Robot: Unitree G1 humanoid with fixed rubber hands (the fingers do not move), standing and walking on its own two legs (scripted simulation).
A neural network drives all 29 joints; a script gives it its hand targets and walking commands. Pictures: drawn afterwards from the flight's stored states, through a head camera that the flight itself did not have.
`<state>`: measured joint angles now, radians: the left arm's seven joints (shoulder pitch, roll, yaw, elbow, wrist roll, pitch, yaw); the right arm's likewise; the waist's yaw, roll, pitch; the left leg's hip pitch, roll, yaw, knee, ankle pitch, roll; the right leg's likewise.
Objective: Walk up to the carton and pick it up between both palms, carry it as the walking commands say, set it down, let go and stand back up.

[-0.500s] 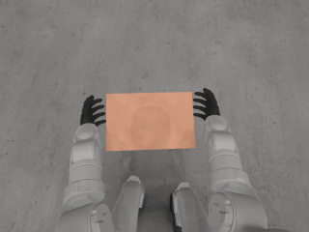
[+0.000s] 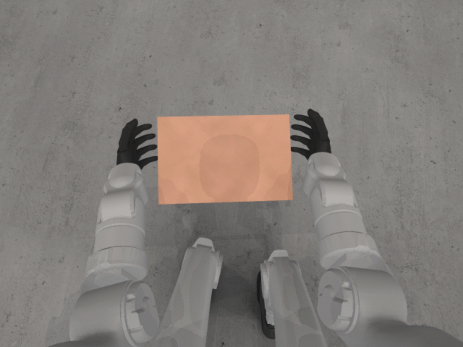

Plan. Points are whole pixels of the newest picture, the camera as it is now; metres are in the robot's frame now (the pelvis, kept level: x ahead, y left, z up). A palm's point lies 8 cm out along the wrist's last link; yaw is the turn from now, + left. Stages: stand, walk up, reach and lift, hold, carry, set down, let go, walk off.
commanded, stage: set down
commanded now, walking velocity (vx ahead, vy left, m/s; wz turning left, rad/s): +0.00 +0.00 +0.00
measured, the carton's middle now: (224, 162) +0.43 +0.07 -0.17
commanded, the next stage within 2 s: none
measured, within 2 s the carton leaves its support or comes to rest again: neither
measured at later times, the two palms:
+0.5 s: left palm (143, 169) +0.40 +0.23 -0.16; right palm (301, 160) +0.45 -0.09 -0.16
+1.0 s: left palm (154, 171) +0.42 +0.24 -0.25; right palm (291, 164) +0.47 -0.09 -0.25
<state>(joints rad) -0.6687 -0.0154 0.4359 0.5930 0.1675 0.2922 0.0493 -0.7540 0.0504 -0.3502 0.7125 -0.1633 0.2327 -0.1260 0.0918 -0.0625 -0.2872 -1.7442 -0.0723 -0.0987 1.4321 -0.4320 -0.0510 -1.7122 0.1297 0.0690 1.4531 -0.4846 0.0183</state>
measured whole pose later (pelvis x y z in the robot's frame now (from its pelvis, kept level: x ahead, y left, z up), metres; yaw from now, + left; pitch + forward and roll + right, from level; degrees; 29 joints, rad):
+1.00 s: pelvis -0.04 +0.01 -0.14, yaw -1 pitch +47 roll -1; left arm -0.99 0.10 0.42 0.70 0.10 0.27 0.10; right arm -1.09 -0.07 -0.32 0.84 -0.09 0.20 -0.19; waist 0.09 -0.06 -0.10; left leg -2.23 -0.11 -0.09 1.87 -0.46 -0.07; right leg -2.19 0.18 0.07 1.89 -0.53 0.07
